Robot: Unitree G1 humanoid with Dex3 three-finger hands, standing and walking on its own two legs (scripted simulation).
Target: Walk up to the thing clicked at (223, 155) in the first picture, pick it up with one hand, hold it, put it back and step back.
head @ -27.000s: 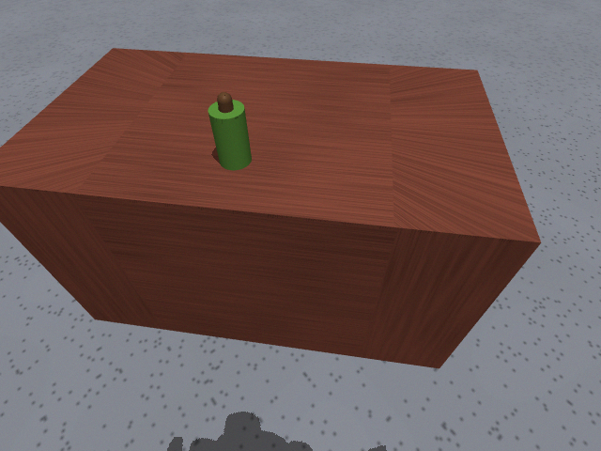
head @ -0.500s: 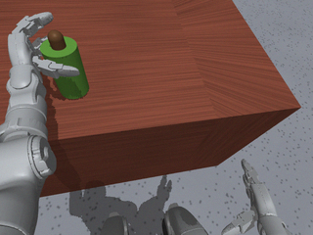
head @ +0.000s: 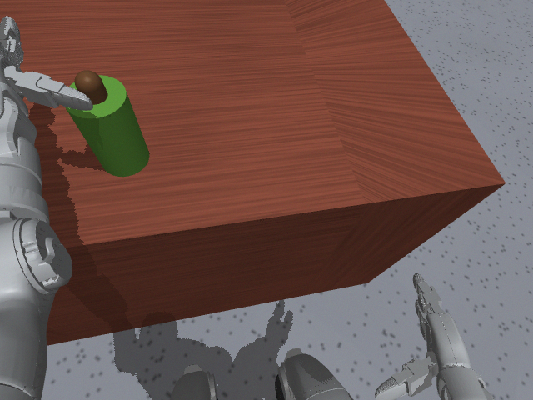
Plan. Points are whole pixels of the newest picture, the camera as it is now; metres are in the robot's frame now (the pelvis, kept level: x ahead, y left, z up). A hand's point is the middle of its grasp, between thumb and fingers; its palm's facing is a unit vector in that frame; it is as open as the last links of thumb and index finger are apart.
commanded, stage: withdraw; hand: left
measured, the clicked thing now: (108, 122) +0.52 +0.17 +0.08
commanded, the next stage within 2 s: rise in 0.04 s
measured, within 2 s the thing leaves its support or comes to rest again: neither
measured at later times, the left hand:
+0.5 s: hand out of the picture +0.52 +0.31 +0.16, palm faces +0.27 -0.93 -0.25, open 17.6 cm
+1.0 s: hand out of the picture +0.26 +0.25 +0.16, palm faces +0.34 -0.87 -0.37, open 17.6 cm
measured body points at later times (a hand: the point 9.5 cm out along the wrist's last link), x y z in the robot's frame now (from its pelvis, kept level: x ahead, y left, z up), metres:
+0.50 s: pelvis +0.05 +0.01 +0.03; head +0.11 +0.02 +0.48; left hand +0.50 +0.35 +0.18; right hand +0.19 -0.26 +0.00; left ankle +0.02 +0.12 -0.67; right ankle +0.02 -0.14 -0.67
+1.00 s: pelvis +0.03 +0.00 +0.04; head +0.05 -0.02 +0.49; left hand +0.24 +0.29 +0.18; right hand +0.21 -0.25 -0.03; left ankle +0.02 +0.12 -0.67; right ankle +0.02 -0.13 -0.67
